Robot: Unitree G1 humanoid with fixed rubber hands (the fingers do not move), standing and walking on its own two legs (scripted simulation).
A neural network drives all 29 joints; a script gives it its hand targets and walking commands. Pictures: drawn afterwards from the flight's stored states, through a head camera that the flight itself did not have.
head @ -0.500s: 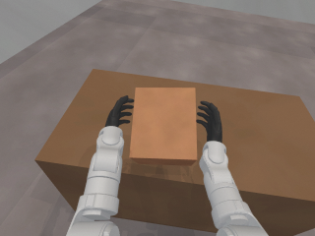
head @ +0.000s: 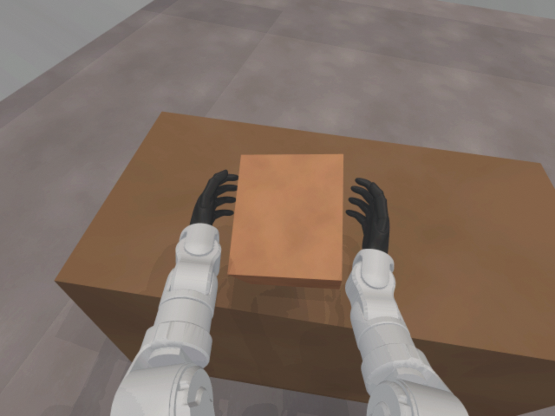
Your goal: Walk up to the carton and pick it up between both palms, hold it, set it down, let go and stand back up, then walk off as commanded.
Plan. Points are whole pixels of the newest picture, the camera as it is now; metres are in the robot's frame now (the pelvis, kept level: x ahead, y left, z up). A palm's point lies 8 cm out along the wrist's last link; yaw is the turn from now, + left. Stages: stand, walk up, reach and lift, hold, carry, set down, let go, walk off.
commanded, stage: set down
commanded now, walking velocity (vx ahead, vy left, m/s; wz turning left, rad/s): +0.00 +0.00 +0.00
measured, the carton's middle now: (292, 225) +0.42 -0.06 +0.02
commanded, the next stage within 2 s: none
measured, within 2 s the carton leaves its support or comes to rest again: neither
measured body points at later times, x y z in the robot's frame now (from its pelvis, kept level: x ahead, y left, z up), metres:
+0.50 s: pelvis +0.00 +0.01 +0.00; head +0.04 +0.03 +0.45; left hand +0.41 +0.05 +0.05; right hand +0.34 -0.19 +0.05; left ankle -0.02 +0.14 -0.75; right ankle +0.00 -0.10 -0.75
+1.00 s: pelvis +0.00 +0.01 -0.01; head +0.09 +0.02 +0.44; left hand +0.44 +0.04 +0.01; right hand +0.36 -0.20 +0.01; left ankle -0.02 +0.14 -0.75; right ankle +0.00 -0.10 -0.75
